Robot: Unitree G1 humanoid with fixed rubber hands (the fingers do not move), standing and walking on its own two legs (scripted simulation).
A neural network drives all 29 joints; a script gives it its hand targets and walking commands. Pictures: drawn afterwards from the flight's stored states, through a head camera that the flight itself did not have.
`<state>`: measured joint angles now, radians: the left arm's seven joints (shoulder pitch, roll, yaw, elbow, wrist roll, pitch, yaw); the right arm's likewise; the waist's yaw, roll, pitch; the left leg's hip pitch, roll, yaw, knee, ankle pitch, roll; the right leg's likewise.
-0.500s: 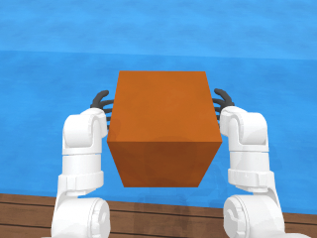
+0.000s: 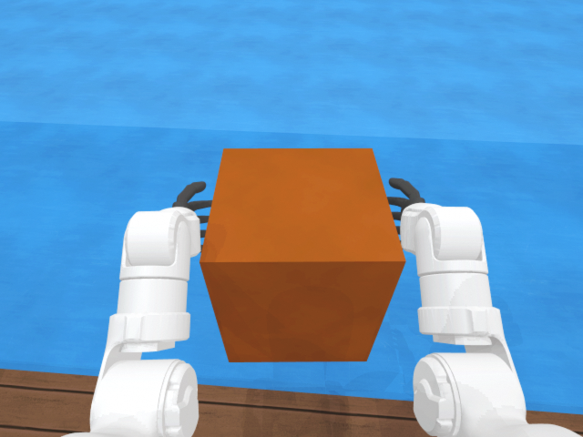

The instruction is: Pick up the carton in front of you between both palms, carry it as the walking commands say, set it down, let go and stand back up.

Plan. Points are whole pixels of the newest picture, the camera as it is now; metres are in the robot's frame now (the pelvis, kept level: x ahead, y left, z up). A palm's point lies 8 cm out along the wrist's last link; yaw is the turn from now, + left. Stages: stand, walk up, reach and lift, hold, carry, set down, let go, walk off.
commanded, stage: carry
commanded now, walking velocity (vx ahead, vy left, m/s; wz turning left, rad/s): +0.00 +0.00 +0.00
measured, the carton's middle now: (297, 259) +0.35 +0.00 +0.06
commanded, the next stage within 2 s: none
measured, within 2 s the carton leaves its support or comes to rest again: neither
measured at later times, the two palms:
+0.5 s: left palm (184, 240) +0.33 +0.15 +0.13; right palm (419, 236) +0.33 -0.15 +0.13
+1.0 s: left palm (186, 244) +0.32 +0.14 +0.13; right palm (424, 241) +0.32 -0.16 +0.13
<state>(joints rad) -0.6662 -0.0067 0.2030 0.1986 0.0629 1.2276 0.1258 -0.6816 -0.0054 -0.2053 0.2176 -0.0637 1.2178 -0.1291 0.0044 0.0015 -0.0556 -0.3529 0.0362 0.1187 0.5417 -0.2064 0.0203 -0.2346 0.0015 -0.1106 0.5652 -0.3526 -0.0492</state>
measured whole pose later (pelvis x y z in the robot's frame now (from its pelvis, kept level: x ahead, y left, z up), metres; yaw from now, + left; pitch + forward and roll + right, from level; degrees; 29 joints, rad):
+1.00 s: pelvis -0.03 -0.01 +0.00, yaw +0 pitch +1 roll +0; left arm -0.67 0.00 0.20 0.21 0.06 1.23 0.13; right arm -0.68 -0.01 -0.20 0.23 -0.06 1.22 -0.13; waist 0.00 0.00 -0.06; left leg -0.38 0.05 0.12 0.51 -0.15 0.01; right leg -0.28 0.01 -0.12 0.57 -0.31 -0.06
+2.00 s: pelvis -0.03 -0.01 +0.00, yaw -1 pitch +1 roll +0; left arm -0.67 0.00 0.20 0.21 0.06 1.23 0.12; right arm -0.68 -0.01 -0.20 0.23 -0.06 1.22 -0.12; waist 0.00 0.00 -0.06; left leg -0.39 0.06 0.12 0.51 -0.14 0.01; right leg -0.29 0.01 -0.13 0.57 -0.31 -0.07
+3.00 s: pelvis -0.02 -0.01 +0.00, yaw -1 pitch +2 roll +1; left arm -0.64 -0.02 0.18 0.21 0.08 1.24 0.12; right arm -0.65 -0.02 -0.21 0.22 -0.05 1.23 -0.12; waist 0.02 -0.01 -0.10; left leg -0.46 0.05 0.09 0.73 -0.37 0.04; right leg -0.27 0.00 -0.14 0.56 -0.33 -0.08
